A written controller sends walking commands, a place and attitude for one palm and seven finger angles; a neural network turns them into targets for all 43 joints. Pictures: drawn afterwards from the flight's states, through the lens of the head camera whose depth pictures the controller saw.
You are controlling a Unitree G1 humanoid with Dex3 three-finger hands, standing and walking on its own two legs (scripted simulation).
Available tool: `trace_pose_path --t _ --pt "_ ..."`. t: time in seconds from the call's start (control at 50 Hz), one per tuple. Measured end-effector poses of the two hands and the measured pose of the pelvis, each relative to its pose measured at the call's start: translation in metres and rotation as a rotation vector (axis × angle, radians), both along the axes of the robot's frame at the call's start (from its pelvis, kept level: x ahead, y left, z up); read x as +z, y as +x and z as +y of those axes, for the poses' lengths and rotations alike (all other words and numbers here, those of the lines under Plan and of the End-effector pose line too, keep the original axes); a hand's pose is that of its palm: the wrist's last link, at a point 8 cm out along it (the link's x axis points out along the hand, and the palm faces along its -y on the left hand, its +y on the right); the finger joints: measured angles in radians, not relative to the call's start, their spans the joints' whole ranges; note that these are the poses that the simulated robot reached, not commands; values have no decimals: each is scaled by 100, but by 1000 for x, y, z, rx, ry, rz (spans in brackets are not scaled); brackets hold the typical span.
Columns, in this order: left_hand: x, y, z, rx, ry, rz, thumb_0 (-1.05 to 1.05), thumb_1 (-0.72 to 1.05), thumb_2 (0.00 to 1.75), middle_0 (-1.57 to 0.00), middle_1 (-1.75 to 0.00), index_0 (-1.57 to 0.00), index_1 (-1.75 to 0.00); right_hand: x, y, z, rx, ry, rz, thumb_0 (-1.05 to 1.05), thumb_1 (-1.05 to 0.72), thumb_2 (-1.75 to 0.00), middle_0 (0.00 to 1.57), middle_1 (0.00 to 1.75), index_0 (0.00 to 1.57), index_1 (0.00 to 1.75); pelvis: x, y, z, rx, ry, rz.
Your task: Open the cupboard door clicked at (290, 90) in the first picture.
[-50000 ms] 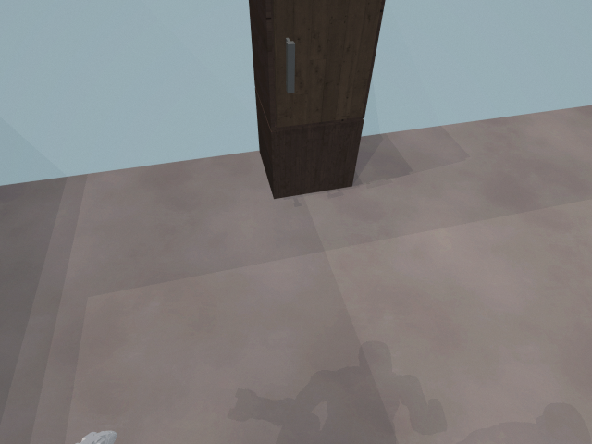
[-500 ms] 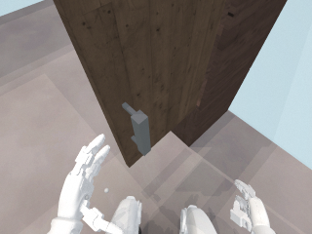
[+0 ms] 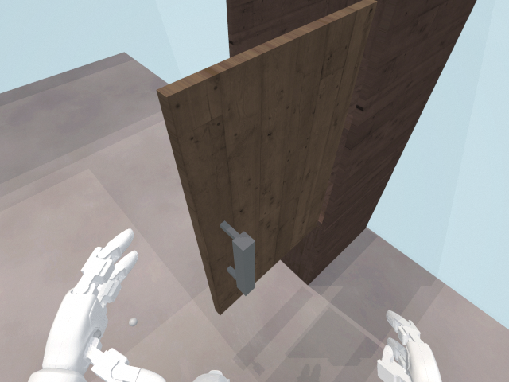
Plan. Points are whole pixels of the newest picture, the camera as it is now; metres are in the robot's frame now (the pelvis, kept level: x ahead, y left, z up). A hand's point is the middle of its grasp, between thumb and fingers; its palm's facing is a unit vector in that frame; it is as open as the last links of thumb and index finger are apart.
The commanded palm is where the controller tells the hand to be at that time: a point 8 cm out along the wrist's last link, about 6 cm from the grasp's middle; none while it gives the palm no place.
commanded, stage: draw the hand back to the body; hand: left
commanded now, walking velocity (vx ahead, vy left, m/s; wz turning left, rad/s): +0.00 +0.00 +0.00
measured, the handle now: (236, 259) +0.33 +0.06 -0.02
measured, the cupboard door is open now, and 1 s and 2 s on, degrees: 92 92 92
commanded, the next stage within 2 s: step back with the hand held close in 1.02 s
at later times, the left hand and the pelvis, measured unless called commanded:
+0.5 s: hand (37, 258) +0.21 +0.25 +0.19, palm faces +0.36 -0.83 -0.42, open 10.8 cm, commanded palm +0.17 +0.29 +0.21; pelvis +0.03 +0.01 +0.06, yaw +0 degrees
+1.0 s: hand (1, 241) +0.21 +0.26 +0.22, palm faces +0.44 -0.81 -0.40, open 7.5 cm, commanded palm +0.16 +0.30 +0.24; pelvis +0.02 +0.00 +0.07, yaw -1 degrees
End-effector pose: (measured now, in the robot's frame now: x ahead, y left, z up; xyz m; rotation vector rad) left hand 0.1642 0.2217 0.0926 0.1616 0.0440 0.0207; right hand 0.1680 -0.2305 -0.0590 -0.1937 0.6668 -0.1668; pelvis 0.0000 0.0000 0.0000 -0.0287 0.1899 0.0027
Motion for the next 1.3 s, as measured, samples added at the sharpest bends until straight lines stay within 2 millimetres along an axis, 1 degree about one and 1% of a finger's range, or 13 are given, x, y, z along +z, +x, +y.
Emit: trace_pose_path --t 0.1,0.2,0.32,0.42,0.54,0.7,0.76,0.86,0.92,1.14,1.24,1.3 --pt "19 -6 14 131 143 109 -2 -31 38 -16 -30 -16 -31 18 8 6 -13 -2 -11 1 -91 -90 20 29 20 30 19 8 4 -4 7 -47" --pt "40 -5 27 217 206 117 -1 -16 44 -16 -30 -16 -31 29 15 15 16 4 -23 1 -91 -90 20 29 20 30 33 14 7 -3 13 -92" --pt "71 4 42 286 240 36 -1 5 53 -17 -30 -17 -31 36 22 23 52 20 -28 1 -91 -90 20 30 20 30 46 21 7 -2 18 -142" --pt "98 8 52 317 271 -32 -1 22 60 -18 -30 -18 -31 42 28 25 65 33 -36 1 -91 -89 20 30 20 30 54 26 7 -7 21 -177" --pt "126 8 66 361 311 -108 0 42 69 -19 -30 -19 -31 49 33 23 78 29 -37 1 -91 -89 20 30 20 30 62 28 6 -10 22 -209" --pt "161 7 80 420 350 -235 0 70 81 -20 -30 -20 -31 54 37 17 86 18 -41 1 -91 -90 20 30 20 30 68 26 5 -14 23 -240" --pt "161 7 80 425 338 -239 0 77 84 -20 -30 -20 -31 55 36 15 81 23 -37 1 -91 -90 20 30 20 30 69 24 5 -18 24 -248" --pt "150 7 75 404 308 -193 1 85 88 -20 -30 -20 -31 55 30 12 73 19 -21 1 -91 -90 20 30 20 30 71 22 3 -22 25 -256" --pt "147 5 72 395 304 -182 1 87 89 -20 -30 -20 -31 55 26 10 69 13 -15 1 -91 -90 20 30 20 30 71 21 2 -22 24 -261" --pt "153 1 73 402 311 -207 1 89 90 -21 -30 -21 -31 54 19 9 63 16 -11 1 -91 -90 20 30 20 30 73 16 1 -24 21 -275" --pt "162 4 79 388 356 -245 1 89 90 -21 -30 -21 -31 54 16 8 56 10 8 1 -91 -90 20 30 20 30 73 12 2 -18 13 -248" --pt "161 6 81 364 384 -235 1 89 90 -21 -30 -21 -31 55 11 4 32 3 26 1 -91 -89 20 30 21 30 73 7 5 -24 12 -225"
